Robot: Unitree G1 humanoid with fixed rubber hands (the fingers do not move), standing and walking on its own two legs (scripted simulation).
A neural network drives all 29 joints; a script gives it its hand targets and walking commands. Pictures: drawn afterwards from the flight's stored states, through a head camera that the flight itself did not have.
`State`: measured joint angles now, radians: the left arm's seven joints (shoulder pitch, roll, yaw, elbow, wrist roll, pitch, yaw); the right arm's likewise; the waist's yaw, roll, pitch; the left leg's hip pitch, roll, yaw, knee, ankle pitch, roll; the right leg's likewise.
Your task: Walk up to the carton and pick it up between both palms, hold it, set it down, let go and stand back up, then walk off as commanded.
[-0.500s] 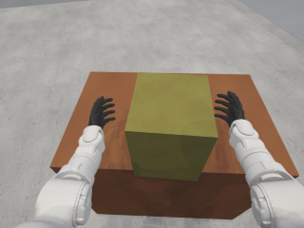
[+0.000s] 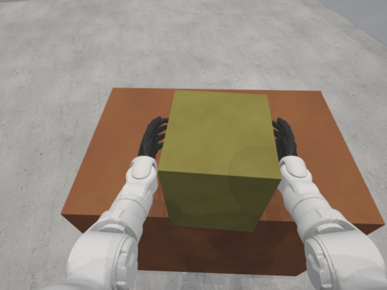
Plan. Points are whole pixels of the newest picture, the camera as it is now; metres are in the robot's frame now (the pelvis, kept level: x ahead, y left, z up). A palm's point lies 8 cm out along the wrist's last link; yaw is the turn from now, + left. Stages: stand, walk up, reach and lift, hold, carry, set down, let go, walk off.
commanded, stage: reach and lift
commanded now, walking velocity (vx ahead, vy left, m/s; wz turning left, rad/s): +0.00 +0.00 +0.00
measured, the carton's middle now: (215, 164) +0.40 -0.01 +0.02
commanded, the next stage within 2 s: none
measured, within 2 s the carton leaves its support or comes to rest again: leaves its support in 1.72 s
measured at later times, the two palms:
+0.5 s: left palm (148, 151) +0.40 +0.14 +0.06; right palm (283, 154) +0.40 -0.16 +0.06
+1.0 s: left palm (146, 155) +0.39 +0.14 +0.06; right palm (281, 157) +0.40 -0.15 +0.06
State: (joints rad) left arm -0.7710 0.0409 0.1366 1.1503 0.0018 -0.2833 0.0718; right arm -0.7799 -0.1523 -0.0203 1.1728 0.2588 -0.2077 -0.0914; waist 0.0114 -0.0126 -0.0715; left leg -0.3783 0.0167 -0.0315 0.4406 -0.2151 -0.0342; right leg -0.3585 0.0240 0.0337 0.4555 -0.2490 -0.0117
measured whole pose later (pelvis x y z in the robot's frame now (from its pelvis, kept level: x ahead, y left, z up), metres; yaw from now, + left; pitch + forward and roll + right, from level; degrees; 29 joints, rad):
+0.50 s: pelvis +0.00 +0.00 +0.00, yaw +0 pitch +9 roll +0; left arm -0.77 0.01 0.20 1.07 0.12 -0.21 0.13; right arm -0.78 -0.13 -0.02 1.17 0.18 -0.23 -0.15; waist 0.01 -0.04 -0.06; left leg -0.38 0.02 -0.03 0.44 -0.21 -0.03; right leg -0.36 0.03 0.03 0.46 -0.25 -0.01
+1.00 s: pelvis +0.00 +0.00 +0.00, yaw +0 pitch +9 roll +0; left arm -0.72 -0.03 0.31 1.04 0.23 -0.23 0.12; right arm -0.76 -0.07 -0.18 1.17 -0.02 -0.26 -0.17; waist 0.01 -0.02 -0.09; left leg -0.38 0.02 -0.03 0.44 -0.21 -0.03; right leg -0.36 0.03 0.03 0.46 -0.24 -0.01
